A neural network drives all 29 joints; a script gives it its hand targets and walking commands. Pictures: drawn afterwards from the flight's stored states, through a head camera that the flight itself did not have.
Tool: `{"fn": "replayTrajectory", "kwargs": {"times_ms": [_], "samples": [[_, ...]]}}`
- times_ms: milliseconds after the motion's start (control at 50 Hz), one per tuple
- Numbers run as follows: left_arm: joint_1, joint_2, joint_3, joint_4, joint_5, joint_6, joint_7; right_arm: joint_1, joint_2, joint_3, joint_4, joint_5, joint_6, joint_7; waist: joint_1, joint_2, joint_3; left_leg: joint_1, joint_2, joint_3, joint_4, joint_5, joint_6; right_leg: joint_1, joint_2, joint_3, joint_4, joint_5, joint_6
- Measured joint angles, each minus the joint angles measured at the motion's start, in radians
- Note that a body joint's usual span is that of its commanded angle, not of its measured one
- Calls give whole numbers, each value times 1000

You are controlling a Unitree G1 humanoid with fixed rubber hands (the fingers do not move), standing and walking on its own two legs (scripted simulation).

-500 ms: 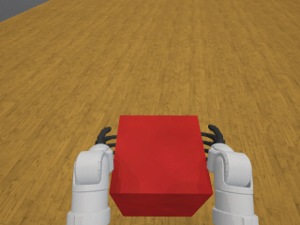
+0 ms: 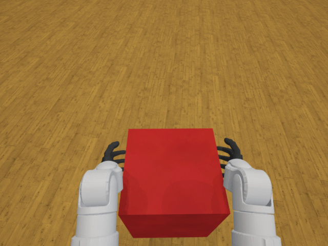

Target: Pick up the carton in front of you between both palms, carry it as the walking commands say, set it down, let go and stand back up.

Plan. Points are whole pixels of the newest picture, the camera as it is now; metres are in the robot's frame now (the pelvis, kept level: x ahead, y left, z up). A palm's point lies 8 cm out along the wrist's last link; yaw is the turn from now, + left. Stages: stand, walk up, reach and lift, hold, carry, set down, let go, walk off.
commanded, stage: carry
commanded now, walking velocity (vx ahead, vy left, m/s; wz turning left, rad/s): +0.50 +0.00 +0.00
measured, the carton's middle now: (170, 186) +0.30 -0.01 -0.04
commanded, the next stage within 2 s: none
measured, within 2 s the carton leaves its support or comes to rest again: neither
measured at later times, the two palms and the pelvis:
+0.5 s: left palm (139, 77) +0.60 +0.09 +0.09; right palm (225, 75) +0.63 -0.19 +0.09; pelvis +0.32 -0.06 +0.00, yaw +3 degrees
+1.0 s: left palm (139, 35) +0.96 +0.12 +0.06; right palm (202, 33) +0.96 -0.17 +0.08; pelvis +0.66 -0.03 +0.00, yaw +0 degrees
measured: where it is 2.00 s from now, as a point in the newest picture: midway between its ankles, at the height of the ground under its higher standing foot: (168, 136)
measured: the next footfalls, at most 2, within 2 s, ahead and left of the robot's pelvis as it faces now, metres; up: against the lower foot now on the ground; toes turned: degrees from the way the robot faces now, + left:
right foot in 0.20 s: +0.32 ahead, -0.13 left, +0.00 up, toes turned -11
left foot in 0.72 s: +0.67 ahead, +0.07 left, +0.00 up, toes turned +13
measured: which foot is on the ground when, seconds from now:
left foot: down 0.00-0.22, up 0.24-0.70, down 0.72-1.00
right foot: up 0.00-0.18, down 0.20-0.74, up 0.76-1.00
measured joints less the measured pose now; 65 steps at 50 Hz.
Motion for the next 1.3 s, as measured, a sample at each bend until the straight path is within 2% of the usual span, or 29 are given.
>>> {"fn": "replayTrajectory", "kwargs": {"times_ms": [100,180,200,220,240,260,300,340,400,540,680,700,720,740,760,800,840,900,980,1040,1120,1160,1180,1200,1220,1240,1260,1300], "samples": [[-3,-1,-2,-75,4,-4,-6,-10,3,14,-67,0,-4,2,6,3,-5,135,3,-8,-68,-58,-40,-9,0,-34,-294,135,-2],[-9,-2,8,-105,0,14,-2,-26,8,20,-82,-21,11,17,13,14,-27,232,20,-19,-24,-171,-89,83,27,-98,-464,198,-23],[-16,-4,11,-103,0,19,-2,-30,9,17,-84,-27,18,20,14,17,-33,240,31,-28,34,-221,-100,123,37,-118,-493,192,-34],[-22,-6,10,-87,0,13,-3,-34,8,9,-81,-32,20,22,21,41,-38,222,61,-39,131,-274,-102,135,51,-136,-471,215,-69],[-30,-9,8,-62,1,5,-5,-32,7,-2,-77,-35,20,22,28,59,-38,171,81,-69,276,-275,-97,136,60,-149,-425,183,-95],[-38,-11,7,-36,2,1,-5,-27,7,-11,-71,-37,24,22,32,62,-36,101,73,-112,438,-273,-89,144,62,-155,-400,140,-111],[-42,-13,9,-1,1,9,-3,-17,4,-16,-57,-34,37,16,33,51,-27,-41,43,-156,687,-266,-61,187,59,-161,-418,92,-117],[-34,-10,13,9,-4,18,-3,-14,3,-11,-45,-26,49,3,33,43,-17,-154,36,-156,765,-209,-44,240,61,-161,-470,86,-107],[-25,-7,20,-5,-10,17,-3,-20,5,-1,-43,-23,49,-4,35,34,-3,-277,46,-147,708,-124,-44,316,72,-155,-545,76,-108],[-25,-8,16,-53,-9,6,-4,-30,9,6,-78,-39,35,13,28,26,-13,-398,65,-118,406,50,-65,502,91,-141,-671,10,-85],[-23,-7,7,-12,5,11,-9,-10,2,5,-48,-35,35,14,27,16,-39,-311,13,-32,164,153,-23,700,77,-123,-671,-157,-20],[-22,-7,8,-7,6,12,-8,-12,3,4,-39,-35,33,14,28,11,-37,-272,-1,-11,130,145,-17,712,66,-117,-619,-202,-10],[-21,-3,12,0,7,9,-10,-14,4,7,-20,-34,24,14,22,-8,-34,-249,-18,5,134,123,8,695,39,-109,-517,-252,-4],[-18,-2,23,11,7,1,-10,-18,5,11,5,-34,9,13,16,-25,-28,-252,-26,18,179,91,32,632,8,-94,-351,-239,-3],[-13,-1,33,18,6,-5,-9,-25,7,13,29,-34,0,10,11,-25,-17,-248,-22,22,208,59,45,543,7,-46,-156,-217,-2],[-3,-1,40,19,2,-6,-5,-28,9,15,48,-27,-4,4,7,-14,14,-207,-13,23,188,38,42,364,35,26,153,-181,-13],[2,1,31,11,-5,-5,3,-20,6,16,39,-18,-6,1,6,-9,40,-150,-12,20,131,34,34,222,38,41,259,-126,-23],[2,1,12,-6,-8,-13,7,-7,2,12,3,-6,-10,-2,4,-3,59,-65,-11,5,47,26,22,78,16,31,178,-54,-18],[3,1,-3,-39,-2,-26,3,-6,2,11,-37,1,-18,-2,8,2,51,49,-5,-13,-43,0,-2,-14,-9,5,-58,41,1],[5,1,-8,-81,-6,-19,12,-11,4,15,-67,-4,-17,9,17,3,35,137,-1,-20,-83,-41,-28,-19,-10,-23,-241,127,2],[-3,-1,0,-121,-12,5,20,-25,8,20,-88,-23,-4,28,25,8,6,252,8,-29,-84,-135,-74,42,10,-75,-421,224,-14],[-17,-5,10,-118,-13,16,19,-33,10,16,-92,-34,9,31,27,16,-9,286,24,-42,-7,-221,-100,115,31,-115,-490,216,-21],[-25,-7,11,-103,-13,13,18,-38,9,9,-90,-38,14,32,32,39,-14,274,52,-51,84,-276,-104,134,47,-134,-476,222,-61],[-36,-11,12,-78,-11,4,15,-39,10,-4,-86,-41,14,31,36,60,-14,224,81,-71,229,-277,-95,134,57,-149,-427,187,-90],[-46,-14,12,-51,-8,0,12,-34,10,-13,-81,-43,16,31,40,63,-10,152,82,-111,396,-278,-87,140,57,-155,-398,146,-107],[-52,-16,14,-31,-6,1,11,-30,8,-18,-74,-44,21,29,40,57,-2,75,66,-147,547,-282,-77,157,54,-156,-398,117,-114],[-53,-16,16,-18,-6,7,12,-27,7,-19,-67,-42,27,26,37,49,7,2,49,-166,662,-279,-64,180,49,-156,-416,108,-106],[-48,-15,20,-9,-9,14,11,-27,8,-18,-59,-33,39,12,31,39,25,-117,34,-167,746,-240,-49,230,47,-154,-472,106,-101]]}}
